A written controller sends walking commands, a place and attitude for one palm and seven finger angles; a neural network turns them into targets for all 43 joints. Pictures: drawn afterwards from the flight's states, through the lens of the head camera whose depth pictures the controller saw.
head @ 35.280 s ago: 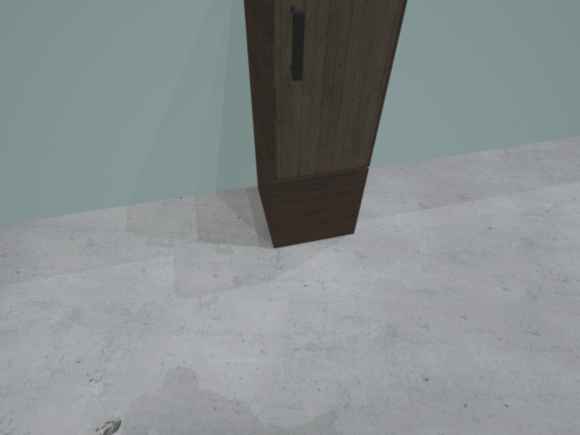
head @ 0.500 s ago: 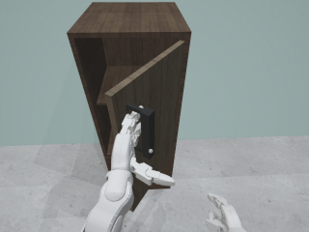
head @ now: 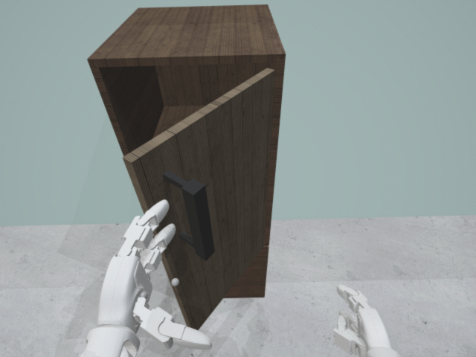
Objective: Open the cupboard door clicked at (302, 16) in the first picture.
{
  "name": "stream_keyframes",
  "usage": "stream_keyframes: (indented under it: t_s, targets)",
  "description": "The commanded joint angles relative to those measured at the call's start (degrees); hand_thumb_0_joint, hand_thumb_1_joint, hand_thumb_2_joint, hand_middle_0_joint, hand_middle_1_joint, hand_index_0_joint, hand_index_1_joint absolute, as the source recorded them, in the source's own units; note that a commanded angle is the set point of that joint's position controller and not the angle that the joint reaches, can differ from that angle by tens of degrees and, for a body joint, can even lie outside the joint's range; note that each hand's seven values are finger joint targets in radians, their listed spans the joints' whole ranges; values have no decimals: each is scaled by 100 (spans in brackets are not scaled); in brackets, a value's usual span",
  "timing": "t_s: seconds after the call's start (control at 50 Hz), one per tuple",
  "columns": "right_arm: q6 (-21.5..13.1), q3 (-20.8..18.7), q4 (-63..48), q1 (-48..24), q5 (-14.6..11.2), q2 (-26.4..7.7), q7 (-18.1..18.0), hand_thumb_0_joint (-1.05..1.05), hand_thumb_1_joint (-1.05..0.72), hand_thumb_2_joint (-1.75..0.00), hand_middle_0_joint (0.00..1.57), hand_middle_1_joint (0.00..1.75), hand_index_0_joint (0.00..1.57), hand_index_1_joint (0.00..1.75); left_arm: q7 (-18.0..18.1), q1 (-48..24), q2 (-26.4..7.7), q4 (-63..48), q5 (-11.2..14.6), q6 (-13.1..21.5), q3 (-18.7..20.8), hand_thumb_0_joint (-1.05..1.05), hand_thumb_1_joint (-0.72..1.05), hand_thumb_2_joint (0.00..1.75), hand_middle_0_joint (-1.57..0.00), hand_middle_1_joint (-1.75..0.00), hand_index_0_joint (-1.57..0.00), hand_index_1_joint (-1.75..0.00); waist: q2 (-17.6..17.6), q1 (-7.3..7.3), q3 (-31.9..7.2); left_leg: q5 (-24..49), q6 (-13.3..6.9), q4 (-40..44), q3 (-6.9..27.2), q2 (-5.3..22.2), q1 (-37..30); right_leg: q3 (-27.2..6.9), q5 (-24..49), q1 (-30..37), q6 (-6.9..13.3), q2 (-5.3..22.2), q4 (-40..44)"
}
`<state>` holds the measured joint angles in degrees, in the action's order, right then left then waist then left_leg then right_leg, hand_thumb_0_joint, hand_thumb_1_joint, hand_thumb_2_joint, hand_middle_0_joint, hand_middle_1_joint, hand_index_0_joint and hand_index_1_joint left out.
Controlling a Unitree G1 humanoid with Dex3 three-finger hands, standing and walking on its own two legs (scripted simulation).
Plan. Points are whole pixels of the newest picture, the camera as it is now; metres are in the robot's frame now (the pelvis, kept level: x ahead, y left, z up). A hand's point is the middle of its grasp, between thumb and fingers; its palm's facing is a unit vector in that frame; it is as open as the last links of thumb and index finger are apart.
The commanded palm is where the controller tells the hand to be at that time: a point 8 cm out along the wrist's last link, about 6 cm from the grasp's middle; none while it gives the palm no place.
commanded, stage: slide the hand sideways off the handle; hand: left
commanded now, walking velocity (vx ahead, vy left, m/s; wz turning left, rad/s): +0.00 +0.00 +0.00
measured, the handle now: (189, 217) +0.29 +0.11 +0.13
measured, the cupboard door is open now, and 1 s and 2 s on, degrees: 53 52 52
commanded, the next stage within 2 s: draw the hand back to the body in 0.26 s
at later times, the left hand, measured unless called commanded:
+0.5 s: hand (140, 304) +0.15 +0.14 +0.13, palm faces +0.07 -1.00 -0.05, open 16.3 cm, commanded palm +0.11 +0.20 +0.14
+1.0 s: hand (77, 284) +0.16 +0.22 +0.15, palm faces +0.24 -0.93 -0.27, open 15.4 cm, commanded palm +0.12 +0.26 +0.16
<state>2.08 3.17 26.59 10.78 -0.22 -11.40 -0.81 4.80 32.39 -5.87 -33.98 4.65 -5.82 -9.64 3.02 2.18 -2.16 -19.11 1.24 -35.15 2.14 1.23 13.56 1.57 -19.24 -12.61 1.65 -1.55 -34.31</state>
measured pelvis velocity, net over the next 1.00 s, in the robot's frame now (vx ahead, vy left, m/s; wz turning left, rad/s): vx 0.00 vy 0.02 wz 0.01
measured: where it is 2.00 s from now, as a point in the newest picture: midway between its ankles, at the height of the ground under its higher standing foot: outside the picture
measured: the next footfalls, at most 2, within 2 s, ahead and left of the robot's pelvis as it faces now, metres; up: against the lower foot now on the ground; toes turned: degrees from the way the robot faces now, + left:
none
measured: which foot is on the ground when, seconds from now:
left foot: down 0.00-1.00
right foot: down 0.00-1.00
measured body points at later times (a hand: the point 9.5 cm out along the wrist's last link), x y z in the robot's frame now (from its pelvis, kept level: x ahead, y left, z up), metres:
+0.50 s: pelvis +0.01 +0.00 -0.01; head -0.01 -0.02 +0.44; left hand +0.14 +0.19 +0.14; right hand +0.21 -0.20 -0.07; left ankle +0.00 +0.14 -0.73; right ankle -0.01 -0.10 -0.73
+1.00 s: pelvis +0.00 +0.02 +0.00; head -0.03 +0.02 +0.45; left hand +0.15 +0.27 +0.16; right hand +0.20 -0.17 -0.05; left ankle +0.00 +0.14 -0.73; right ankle -0.01 -0.10 -0.73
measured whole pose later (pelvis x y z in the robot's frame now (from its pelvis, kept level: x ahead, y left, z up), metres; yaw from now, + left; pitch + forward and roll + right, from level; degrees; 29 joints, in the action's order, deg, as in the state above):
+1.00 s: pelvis +0.00 +0.02 +0.00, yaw +1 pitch -2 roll -1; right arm -10.8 4.5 30.8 13.5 -0.9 -11.4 -5.3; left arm 2.5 34.8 -16.8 -35.7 5.5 -1.4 8.2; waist 2.2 3.6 -2.5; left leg -20.0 -0.3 -37.5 2.5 0.1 15.3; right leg 1.9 -18.9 -12.8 -0.1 -0.4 -33.8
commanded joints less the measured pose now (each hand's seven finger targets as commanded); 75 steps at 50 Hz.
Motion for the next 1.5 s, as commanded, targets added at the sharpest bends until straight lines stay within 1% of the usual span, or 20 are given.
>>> stream_keyframes:
  t_s: [0.0,0.06,0.14,0.28,0.36,0.44,0.52,0.56,0.62,0.74,0.8,0.84,0.86,0.88,0.9,0.96,1.0,1.1,1.22,1.48]
  targets:
    - [-556,-218,-1106,-698,-32,-440,-46,0,-90,-90,20,30,20,30,-154,356,-277,-1606,91,633,544,0,-50,30,-15,-30,-15,-30,-430,58,-342,1275,-342,126,-241,-173,-57,-40,1496,-125,-97,132,601]
    - [-713,-240,-1100,-580,-42,-450,-67,0,-90,-90,20,30,20,30,-305,791,-388,-1774,213,826,753,0,-50,30,-15,-30,-15,-30,-386,63,-404,1322,-338,0,-249,-183,29,-35,1681,-170,-132,156,484]
    - [-936,-300,-1045,-461,-74,-445,-117,0,-90,-90,20,30,20,30,-490,1226,-512,-1760,400,1039,1025,0,-50,30,-15,-30,-15,-30,-744,48,-335,1243,-343,-179,-181,-183,215,-86,1764,-302,-217,194,432]
    - [-1375,-343,-958,-295,-124,-508,-204,0,-90,-90,20,30,20,30,-913,1211,-443,-1860,612,1430,912,0,-50,30,-15,-30,-15,-30,-523,-50,-367,1198,-354,-418,-98,-229,362,-117,1681,-545,-246,257,304]
    - [-1566,-358,-904,-277,-129,-516,-242,0,-90,-90,20,30,20,30,-980,1085,-584,-1744,589,1481,999,0,-50,30,-15,-30,-15,-30,-464,-18,-301,1021,-358,-428,-52,-227,474,-77,1161,-695,-185,235,282]
    - [-1586,-333,-903,-343,-144,-463,-278,0,-90,-90,20,30,20,30,-867,1071,-782,-1706,560,1355,1344,0,-50,30,-15,-30,-15,-30,-459,109,-381,992,-344,-348,-57,-222,558,33,1060,-620,-140,189,171]
    - [-1640,-260,-889,-426,-196,-485,-303,0,-90,-90,20,30,20,30,-852,727,-690,-1666,714,1145,1383,0,-50,30,-15,-30,-15,-30,-353,95,-276,844,-316,-217,-19,-193,577,150,824,-657,-121,143,188]
    - [-1692,-233,-870,-437,-217,-514,-326,0,-90,-90,20,30,20,30,-892,559,-739,-1754,802,1033,1437,0,-50,30,-15,-30,-15,-30,-190,97,-300,804,-306,-157,1,-180,517,189,780,-661,-110,118,195]
    - [-1720,-210,-826,-448,-234,-553,-363,0,-90,-90,20,30,20,30,-946,378,-869,-1671,836,823,1577,0,-50,30,-15,-30,-15,-30,-348,94,-277,717,-303,-64,58,-155,543,206,634,-630,-110,99,247]
    - [-1718,-145,-751,-484,-254,-570,-413,0,-90,-90,20,30,20,30,-995,-8,-1093,-1623,893,428,1897,0,-50,30,-15,-30,-15,-30,15,124,-162,610,-254,141,102,-141,496,288,463,-602,-77,66,311]
    - [-1700,-137,-701,-526,-269,-587,-442,0,-90,-90,20,30,20,30,-1013,-106,-1257,-1491,998,285,2211,0,-40,34,-15,-30,-15,-30,-104,172,-286,706,-237,196,126,-135,427,300,537,-460,-60,31,352]
    - [-1718,-120,-698,-521,-280,-602,-445,0,-90,-90,20,30,20,30,-1056,-273,-1248,-1604,1050,256,2221,0,-32,37,-16,-30,-16,-30,133,149,-276,735,-218,227,101,-142,342,315,572,-494,-64,31,366]
    - [-1716,-97,-745,-567,-122,-558,-528,0,-90,-90,20,30,20,30,-455,-504,-2136,-1959,135,710,2347,0,-29,39,-16,-30,-16,-30,65,208,-85,698,-241,401,84,-152,404,4,625,-289,10,94,682]
    - [-1694,-94,-628,-523,-47,-472,-560,0,-90,-90,20,30,20,30,-219,-10,-1709,-1414,99,788,2293,0,-26,40,-16,-30,-16,-30,-76,180,100,700,-231,435,47,-141,360,3,584,-316,27,133,790]
    - [-1679,-111,-622,-517,-59,-519,-543,0,-90,-90,20,30,20,30,-128,54,-1687,-1404,56,817,2257,0,-22,42,-16,-30,-16,-30,-182,185,30,741,-221,468,60,-133,312,-1,607,-259,26,136,823]
    - [-1597,-100,-514,-522,-26,-539,-473,0,-90,-90,20,30,20,30,16,-90,-1564,-1354,-121,1033,2082,0,-12,47,-16,-30,-16,-30,289,114,78,832,-204,680,53,-80,64,49,656,-108,19,145,834]
    - [-1577,-126,-423,-573,-2,-568,-472,0,-90,-90,20,30,20,30,108,-149,-1628,-1153,-182,1121,2145,0,-5,50,-17,-30,-17,-30,288,109,181,712,-204,825,57,-56,12,40,529,-34,16,143,977]
    - [-1484,-196,-315,-643,43,-601,-527,0,-90,-90,20,30,20,30,255,-300,-1905,-927,-233,1293,2547,0,13,57,-17,-30,-17,-30,-207,148,27,765,-238,1089,27,-26,-249,27,539,286,-6,143,1183]
    - [-1394,-225,-152,-705,57,-606,-521,0,-90,-90,20,30,20,30,308,-422,-1972,-794,-245,1388,2794,0,34,66,-18,-30,-18,-30,160,172,-45,1297,-205,1269,-22,-23,-472,6,1051,608,8,162,1255]
    - [-1101,-341,73,-758,59,-668,-510,0,-90,-90,20,30,20,30,333,-1067,-2328,-146,-155,1426,3471,0,80,86,-20,-30,-20,-30,61,184,42,1736,-216,1447,-141,-29,-776,-30,1443,816,-18,147,1540]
